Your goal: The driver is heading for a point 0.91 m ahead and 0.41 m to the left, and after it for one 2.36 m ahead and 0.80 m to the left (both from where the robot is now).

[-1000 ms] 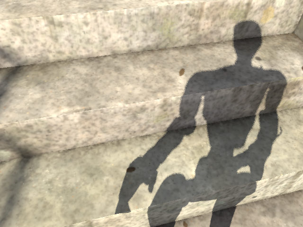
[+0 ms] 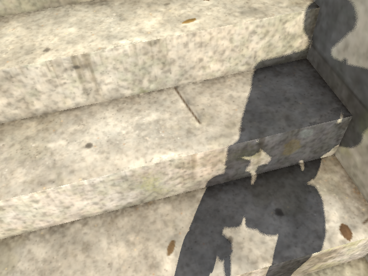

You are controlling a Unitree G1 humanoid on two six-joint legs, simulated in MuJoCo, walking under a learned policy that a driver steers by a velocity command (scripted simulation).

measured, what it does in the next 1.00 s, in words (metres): climbs, turning left: right foot, then left foot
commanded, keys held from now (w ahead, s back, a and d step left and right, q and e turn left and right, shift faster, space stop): q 0.98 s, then w+q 0.02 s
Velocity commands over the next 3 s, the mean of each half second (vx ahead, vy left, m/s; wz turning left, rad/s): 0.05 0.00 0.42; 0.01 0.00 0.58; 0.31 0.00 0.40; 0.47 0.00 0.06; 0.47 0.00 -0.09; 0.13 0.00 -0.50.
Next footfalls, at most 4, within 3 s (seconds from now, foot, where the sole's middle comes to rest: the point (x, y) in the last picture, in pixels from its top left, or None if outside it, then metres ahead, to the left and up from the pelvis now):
0.44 right None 0.23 -0.16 -0.65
0.94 left None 0.14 0.08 -0.65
1.48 right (215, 235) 0.50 -0.03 -0.47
2.06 left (40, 153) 0.66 0.45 -0.28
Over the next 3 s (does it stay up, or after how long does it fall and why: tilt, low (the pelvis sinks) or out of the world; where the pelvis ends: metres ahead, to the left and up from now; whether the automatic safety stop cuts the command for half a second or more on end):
stays up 0.87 0.50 0.66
